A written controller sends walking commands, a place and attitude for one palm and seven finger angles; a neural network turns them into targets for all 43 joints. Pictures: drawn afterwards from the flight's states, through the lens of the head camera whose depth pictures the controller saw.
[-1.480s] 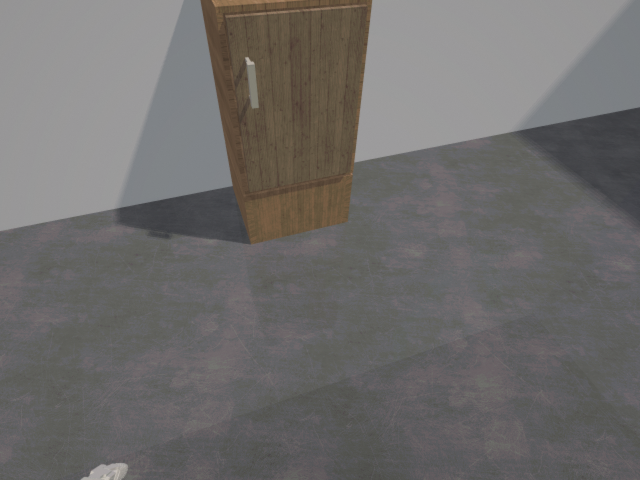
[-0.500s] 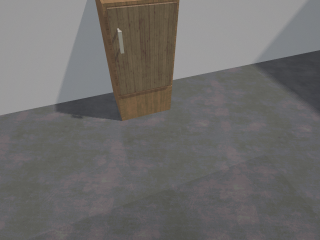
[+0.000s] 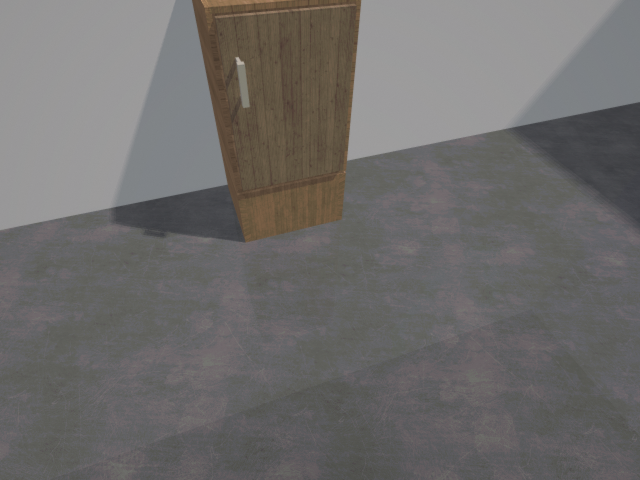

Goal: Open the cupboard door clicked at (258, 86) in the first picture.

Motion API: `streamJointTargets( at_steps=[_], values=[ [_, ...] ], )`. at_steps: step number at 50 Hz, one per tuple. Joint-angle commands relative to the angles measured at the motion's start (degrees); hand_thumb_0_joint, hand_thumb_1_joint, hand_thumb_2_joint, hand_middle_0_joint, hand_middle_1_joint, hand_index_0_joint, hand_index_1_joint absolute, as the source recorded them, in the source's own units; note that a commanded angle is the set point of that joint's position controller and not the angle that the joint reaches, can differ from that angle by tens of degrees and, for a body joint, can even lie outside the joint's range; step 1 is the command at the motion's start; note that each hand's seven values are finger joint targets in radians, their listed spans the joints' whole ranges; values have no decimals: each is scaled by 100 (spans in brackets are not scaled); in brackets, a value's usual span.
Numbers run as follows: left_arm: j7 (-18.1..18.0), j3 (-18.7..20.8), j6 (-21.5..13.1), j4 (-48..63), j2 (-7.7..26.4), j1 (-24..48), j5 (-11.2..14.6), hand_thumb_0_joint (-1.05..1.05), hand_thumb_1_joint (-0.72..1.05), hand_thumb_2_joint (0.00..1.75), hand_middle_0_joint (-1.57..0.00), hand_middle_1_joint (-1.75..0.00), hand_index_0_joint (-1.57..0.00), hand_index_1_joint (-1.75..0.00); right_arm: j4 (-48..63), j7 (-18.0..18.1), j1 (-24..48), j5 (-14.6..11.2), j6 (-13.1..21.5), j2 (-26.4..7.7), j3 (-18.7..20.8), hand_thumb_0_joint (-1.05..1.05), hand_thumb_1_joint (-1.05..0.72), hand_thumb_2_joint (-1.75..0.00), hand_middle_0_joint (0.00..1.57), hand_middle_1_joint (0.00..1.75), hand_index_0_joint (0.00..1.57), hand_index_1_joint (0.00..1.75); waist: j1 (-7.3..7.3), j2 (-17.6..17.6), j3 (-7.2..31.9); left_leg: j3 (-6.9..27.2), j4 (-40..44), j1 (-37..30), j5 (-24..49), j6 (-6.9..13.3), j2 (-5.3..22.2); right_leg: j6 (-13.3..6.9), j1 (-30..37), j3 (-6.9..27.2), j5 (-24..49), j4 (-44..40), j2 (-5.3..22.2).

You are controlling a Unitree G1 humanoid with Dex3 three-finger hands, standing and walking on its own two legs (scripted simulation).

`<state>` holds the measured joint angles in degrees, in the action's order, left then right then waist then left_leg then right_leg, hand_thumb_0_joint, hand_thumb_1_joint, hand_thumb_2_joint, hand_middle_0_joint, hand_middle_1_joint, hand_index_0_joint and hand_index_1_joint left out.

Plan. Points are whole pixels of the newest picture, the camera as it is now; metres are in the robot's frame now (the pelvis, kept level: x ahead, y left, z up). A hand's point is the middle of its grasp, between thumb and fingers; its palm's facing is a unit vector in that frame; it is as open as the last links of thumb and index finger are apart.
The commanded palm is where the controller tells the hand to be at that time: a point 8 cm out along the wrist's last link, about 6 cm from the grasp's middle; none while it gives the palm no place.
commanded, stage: walk to a spot facing it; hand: left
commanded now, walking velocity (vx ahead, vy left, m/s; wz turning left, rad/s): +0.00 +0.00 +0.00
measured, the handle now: (241, 82) +1.15 +0.30 -0.05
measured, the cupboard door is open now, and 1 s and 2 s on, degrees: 0 0 0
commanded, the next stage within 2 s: turn to face it in 1.38 s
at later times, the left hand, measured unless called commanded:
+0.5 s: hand out of the picture +0.11 +0.15 -0.19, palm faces -0.13 -0.96 -0.24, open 7.4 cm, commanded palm none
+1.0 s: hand (261, 407) +0.28 +0.12 -0.20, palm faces -0.25 -0.95 -0.17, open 7.4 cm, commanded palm none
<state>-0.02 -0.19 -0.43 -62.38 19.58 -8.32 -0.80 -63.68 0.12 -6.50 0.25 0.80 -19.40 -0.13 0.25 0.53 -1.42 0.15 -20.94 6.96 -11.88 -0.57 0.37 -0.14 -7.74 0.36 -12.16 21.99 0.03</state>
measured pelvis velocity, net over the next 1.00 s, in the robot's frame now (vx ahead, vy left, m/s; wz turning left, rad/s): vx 0.29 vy -0.07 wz -0.39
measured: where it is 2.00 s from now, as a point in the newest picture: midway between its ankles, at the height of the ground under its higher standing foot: (384, 403)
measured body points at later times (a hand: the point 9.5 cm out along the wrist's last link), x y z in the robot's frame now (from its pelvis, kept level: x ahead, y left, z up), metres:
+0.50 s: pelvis +0.07 -0.05 -0.03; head +0.08 -0.07 +0.42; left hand +0.12 +0.20 -0.17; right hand +0.00 -0.30 -0.19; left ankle +0.00 +0.11 -0.71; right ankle +0.06 -0.13 -0.75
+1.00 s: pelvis +0.29 -0.07 -0.03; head +0.32 -0.06 +0.42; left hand +0.29 +0.17 -0.19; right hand +0.35 -0.32 -0.16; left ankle +0.41 +0.00 -0.75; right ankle +0.08 -0.12 -0.71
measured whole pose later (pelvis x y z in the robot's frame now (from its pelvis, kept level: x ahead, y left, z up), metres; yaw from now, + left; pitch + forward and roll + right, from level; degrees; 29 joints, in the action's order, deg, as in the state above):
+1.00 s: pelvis +0.29 -0.07 -0.03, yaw -22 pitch +0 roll +0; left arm -0.8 3.1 -3.0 -63.1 8.8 -26.1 -0.7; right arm -54.2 -0.6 -4.8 1.4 4.3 -8.0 1.7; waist 2.9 2.0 -2.6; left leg -8.2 -38.4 25.4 -12.2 2.0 3.6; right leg -2.5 -4.8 4.7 -28.9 47.1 -2.4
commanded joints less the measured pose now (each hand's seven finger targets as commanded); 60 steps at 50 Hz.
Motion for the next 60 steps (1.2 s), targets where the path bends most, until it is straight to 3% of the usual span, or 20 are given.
streamJointTargets(
  at_steps=[1, 8, 12, 14, 16, 19, 21, 22, 23, 26, 28, 33, 42, 45, 47, 48, 49, 52, 55, 60],
  values=[
    [-66, 219, -127, 370, 1199, 257, 13, 0, 90, 90, -20, -30, -20, -30, 374, 64, 274, 10, 110, -1190, 213, 0, -90, -90, 20, 30, 20, 30, -15, -17, 323, 523, 299, -38, 939, 201, 653, -155, 32, 560, 1024, -368, 692],
    [20, 173, 141, 340, 565, -288, -33, 0, 90, 90, -20, -30, -20, -30, 283, 35, -311, 111, -62, -563, 147, 0, -90, -90, 20, 30, 20, 30, -26, -73, -242, 264, 184, 320, -1638, 147, 632, -190, -791, 841, -1562, -312, 424],
    [139, 287, 132, 695, 393, -403, -54, 0, 90, 90, -20, -30, -20, -30, 470, 61, -694, 114, -27, -887, 357, 0, -90, -90, 20, 30, 20, 30, -142, -692, -627, 1021, 684, 155, -2858, 571, 1323, -181, -1889, 424, -1791, 1001, -135],
    [187, 322, 83, 929, 151, -138, -48, 0, 90, 90, -20, -30, -20, -30, 510, 81, -904, 91, 83, -984, 468, 0, -90, -90, 20, 30, 20, 30, -264, -1118, -611, 1485, 1107, -313, -2172, 1040, 2094, -55, -2523, -104, -1530, 2434, -14],
    [235, 360, 32, 1082, 101, 66, -51, 0, 90, 90, -20, -30, -20, -30, 517, 95, -1062, 94, 166, -829, 480, 0, -90, -90, 20, 30, 20, 30, -305, -876, -576, 1170, 931, -621, -1146, 1131, 2217, -20, -2845, -34, -1651, 2702, 296],
    [285, 395, -22, 999, -187, -475, -30, 0, 90, 90, -20, -30, -20, -30, 593, 99, -715, 130, 203, -652, 470, 0, -90, -90, 20, 30, 20, 30, 48, -862, -384, 91, 239, -23, -48, 760, 1959, -47, -1571, -336, -1321, 1783, 401],
    [251, 486, -77, 514, -7, -1875, -65, 0, 90, 90, -20, -30, -20, -30, 678, 62, -478, 100, 187, -476, 444, 0, -90, -90, 20, 30, 20, 30, 687, 112, 196, -764, -1726, 1039, -351, 312, 1238, -153, 494, -565, -312, 672, 17],
    [135, 649, -173, 349, 685, -2558, -121, 0, 90, 90, -20, -30, -20, -30, 901, -3, -437, 20, 190, -5, 342, 0, -90, -90, 20, 30, 20, 30, 920, 2051, 252, -1271, -3698, 2733, -1770, -52, 513, -685, 1367, 1923, -1392, -401, 1476],
    [35, 652, -197, 322, 848, -2829, -4, 0, 90, 90, -20, -30, -20, -30, 1210, -28, 23, 57, 239, 37, 310, 0, -90, -90, 20, 30, 20, 30, 953, 2034, 101, -652, -4669, 3456, -2254, -46, 262, -1128, 1175, 3759, -1241, -1214, 2162],
    [-40, 546, -261, 532, 324, -1943, -8, 0, 90, 90, -20, -30, -20, -30, 1053, -50, 73, 84, 272, 38, 394, 0, -90, -90, 20, 30, 20, 30, 454, 433, -346, -60, -5028, 3418, -941, -7, 791, -1270, 314, 2976, -1133, -1080, 1889],
    [-40, 462, -325, 606, 57, -1651, -36, 0, 90, 90, -20, -30, -20, -30, 881, -70, -244, 129, 196, 218, 387, 0, -90, -90, 20, 30, 20, 30, 163, 109, -347, -122, -4729, 3081, -437, -128, 823, -1107, -64, 2088, -189, -1050, 1565],
    [-54, 426, -442, 409, -120, -1892, -35, 0, 90, 90, -20, -30, -20, -30, 929, -117, -318, 122, 101, 442, 408, 0, -90, -90, 20, 30, 20, 30, 39, 300, -315, -264, -4244, 3337, 214, -283, 754, -993, 153, 1263, 1055, -1016, 1160],
    [-184, 391, -428, 201, -253, -2187, -80, 0, 90, 90, -20, -30, -20, -30, 1462, -191, 807, 75, 234, 652, 331, 0, -90, -90, 20, 30, 20, 30, 341, 637, -602, -531, -2258, 2994, 241, -121, 562, -942, 685, 1154, 2597, -729, 1124],
    [-185, 450, -427, 233, -81, -2003, -58, 0, 90, 90, -20, -30, -20, -30, 1259, -100, 93, 79, 309, 523, 373, 0, -90, -90, 20, 30, 20, 30, -35, 587, -178, -839, -1415, 1469, 73, 75, 83, -823, 607, 1014, 4264, 218, 982],
    [-153, 496, -442, 307, -197, -1887, 20, 0, 90, 90, -20, -30, -20, -30, 731, 42, -1730, 142, 356, -42, 520, 0, -90, -90, 20, 30, 20, 30, -757, 64, 896, -248, -956, -1259, 798, 316, 606, -504, -597, 699, 3161, 2319, 519],
    [-68, 489, -411, 395, -519, -2203, 105, 0, 90, 90, -20, -30, -20, -30, 596, 83, -2401, 211, 378, -719, 680, 0, -90, -90, 20, 30, 20, 30, -799, -1478, 1678, 2079, -622, -2597, 1156, 958, 2461, -208, -2028, -31, -524, 4433, -371],
    [-62, 455, -455, 502, -516, -1964, 75, 0, 90, 90, -20, -30, -20, -30, 589, 92, -2399, 125, 328, -704, 629, 0, -90, -90, 20, 30, 20, 30, -683, -1429, 1640, 2979, 180, -2267, 1094, 1315, 3047, -264, -2520, 296, -1941, 5608, -324],
    [62, 497, -284, 616, -577, -1140, -57, 0, 90, 90, -20, -30, -20, -30, 819, 100, -1175, 101, 406, 259, 400, 0, -90, -90, 20, 30, 20, 30, -199, -588, -216, 1410, 744, 131, 140, 934, 2479, -155, -2808, 253, -798, 5815, 510],
    [155, 504, 7, 588, -854, -1405, -119, 0, 90, 90, -20, -30, -20, -30, 758, 122, -1001, 102, 489, 541, 333, 0, -90, -90, 20, 30, 20, 30, 167, -757, -355, -91, 868, 970, 358, 633, 1971, -46, -2395, 67, -328, 5272, 643],
    [238, 558, 172, 874, -827, -894, -137, 0, 90, 90, -20, -30, -20, -30, 704, 135, -1258, 60, 519, 449, 360, 0, -90, -90, 20, 30, 20, 30, 163, -644, -480, -855, 1017, 478, 976, 661, 1834, 161, -3171, -132, 527, 4657, 761]
  ],
)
